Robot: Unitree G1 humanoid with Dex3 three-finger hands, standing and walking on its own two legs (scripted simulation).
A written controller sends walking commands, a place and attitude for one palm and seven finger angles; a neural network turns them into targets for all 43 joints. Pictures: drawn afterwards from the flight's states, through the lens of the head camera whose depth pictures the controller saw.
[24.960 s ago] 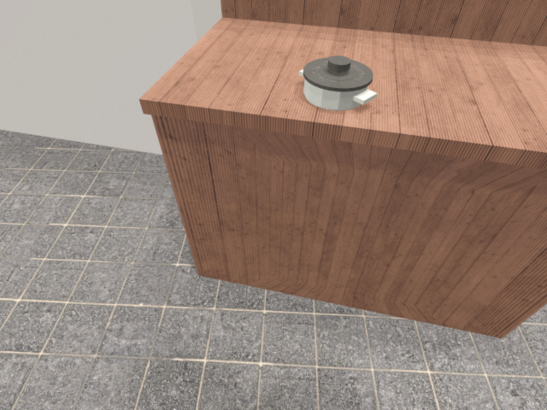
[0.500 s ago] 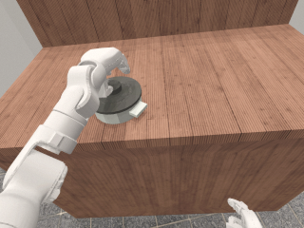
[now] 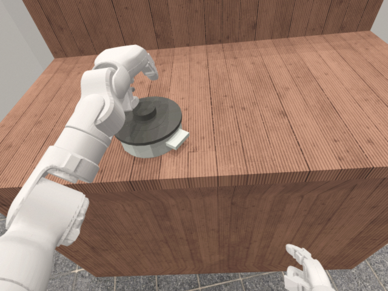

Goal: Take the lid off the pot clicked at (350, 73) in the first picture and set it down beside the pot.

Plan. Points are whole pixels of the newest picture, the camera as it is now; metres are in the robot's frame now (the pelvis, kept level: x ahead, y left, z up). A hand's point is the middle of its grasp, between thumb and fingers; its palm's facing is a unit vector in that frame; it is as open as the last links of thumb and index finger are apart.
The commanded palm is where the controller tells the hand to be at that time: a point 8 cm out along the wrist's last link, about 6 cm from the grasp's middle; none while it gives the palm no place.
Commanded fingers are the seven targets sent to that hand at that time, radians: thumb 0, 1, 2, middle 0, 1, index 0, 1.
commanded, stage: move the open hand above the knob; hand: left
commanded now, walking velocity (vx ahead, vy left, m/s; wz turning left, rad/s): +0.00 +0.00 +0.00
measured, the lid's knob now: (144, 110) +0.46 +0.13 +0.15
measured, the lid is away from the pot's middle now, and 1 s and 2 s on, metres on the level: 0.00 0.01 0.01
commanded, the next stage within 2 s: lower the open fingers around the knob in 0.04 s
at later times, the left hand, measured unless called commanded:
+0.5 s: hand (140, 101) +0.42 +0.12 +0.20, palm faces -0.15 -0.07 -0.99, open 9.9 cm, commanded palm +0.40 +0.13 +0.26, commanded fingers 0.00 -0.38 1.71 -0.89 -0.08 -0.89 -0.08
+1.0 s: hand (135, 115) +0.42 +0.14 +0.17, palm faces -0.22 -0.11 -0.97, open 10.2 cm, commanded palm +0.40 +0.15 +0.23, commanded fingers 0.00 -0.38 1.71 -0.89 -0.08 -0.89 -0.08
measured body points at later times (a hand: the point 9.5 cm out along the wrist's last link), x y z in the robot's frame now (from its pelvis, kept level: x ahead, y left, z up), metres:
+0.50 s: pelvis +0.00 +0.00 +0.00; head +0.00 -0.04 +0.45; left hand +0.43 +0.12 +0.26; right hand +0.18 -0.23 -0.11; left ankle +0.03 +0.10 -0.74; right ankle -0.03 -0.12 -0.74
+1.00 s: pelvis +0.00 +0.00 +0.00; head +0.00 -0.04 +0.45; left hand +0.43 +0.14 +0.22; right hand +0.16 -0.24 -0.11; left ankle +0.03 +0.10 -0.74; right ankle -0.03 -0.12 -0.74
